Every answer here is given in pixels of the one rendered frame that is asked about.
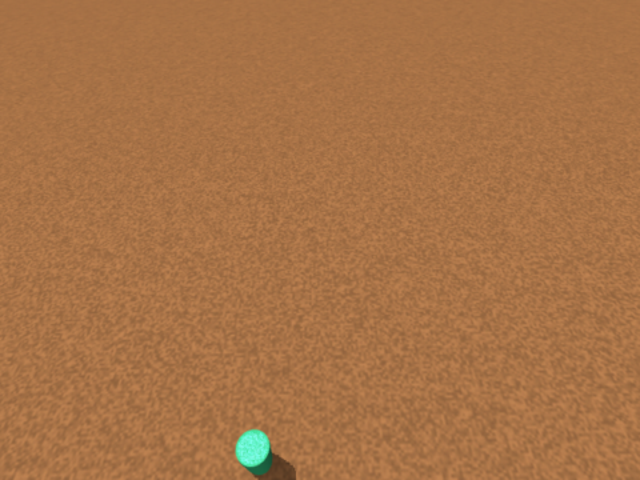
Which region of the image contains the cup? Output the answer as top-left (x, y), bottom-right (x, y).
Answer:
top-left (235, 429), bottom-right (272, 475)

